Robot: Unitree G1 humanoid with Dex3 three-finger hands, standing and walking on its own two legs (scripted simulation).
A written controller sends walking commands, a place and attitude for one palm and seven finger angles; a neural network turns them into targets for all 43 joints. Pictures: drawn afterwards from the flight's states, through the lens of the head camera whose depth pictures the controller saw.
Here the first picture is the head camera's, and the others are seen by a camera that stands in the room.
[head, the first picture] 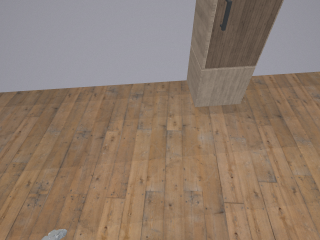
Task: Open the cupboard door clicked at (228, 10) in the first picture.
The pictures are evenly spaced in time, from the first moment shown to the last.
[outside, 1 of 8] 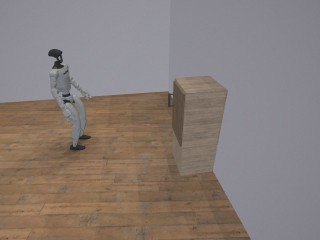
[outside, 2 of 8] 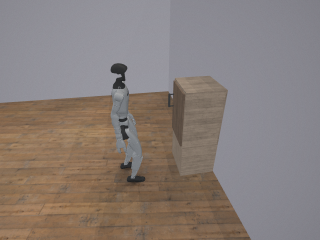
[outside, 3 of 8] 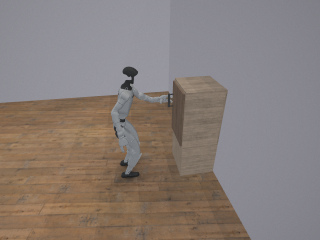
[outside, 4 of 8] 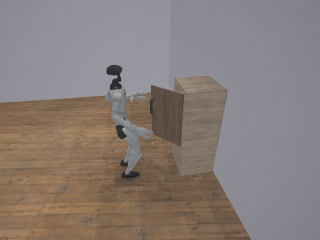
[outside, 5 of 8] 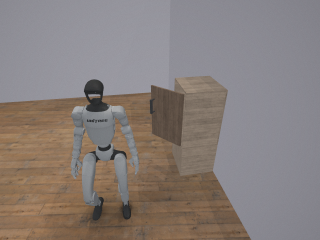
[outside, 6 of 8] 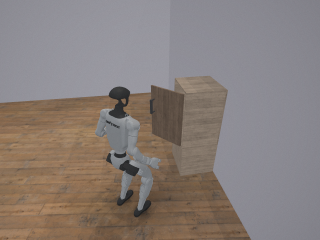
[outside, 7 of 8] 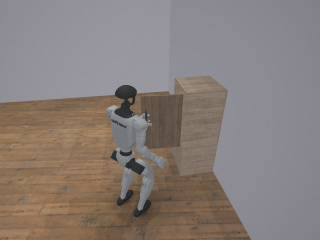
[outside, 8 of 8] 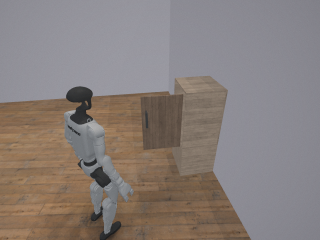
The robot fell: no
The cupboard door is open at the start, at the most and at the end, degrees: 0 88 88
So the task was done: yes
